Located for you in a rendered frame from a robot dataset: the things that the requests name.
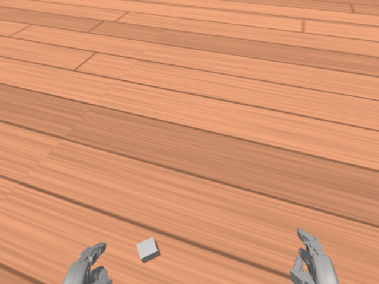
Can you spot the small box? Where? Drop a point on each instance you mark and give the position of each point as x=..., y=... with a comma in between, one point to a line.
x=147, y=249

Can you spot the left robot hand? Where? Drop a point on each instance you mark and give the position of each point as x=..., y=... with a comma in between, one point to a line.
x=79, y=272

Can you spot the right robot hand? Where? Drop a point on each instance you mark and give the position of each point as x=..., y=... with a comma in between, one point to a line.
x=320, y=266

